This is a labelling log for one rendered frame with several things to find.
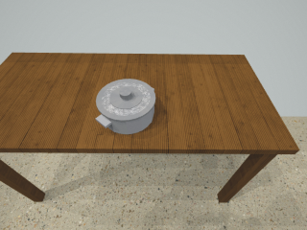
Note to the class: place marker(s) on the pot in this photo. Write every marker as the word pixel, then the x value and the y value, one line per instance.
pixel 130 127

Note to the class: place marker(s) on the table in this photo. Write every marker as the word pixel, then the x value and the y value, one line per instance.
pixel 204 104

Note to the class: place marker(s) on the knob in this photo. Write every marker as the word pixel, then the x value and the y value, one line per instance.
pixel 125 93

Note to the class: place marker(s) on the lid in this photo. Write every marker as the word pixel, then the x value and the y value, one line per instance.
pixel 113 107

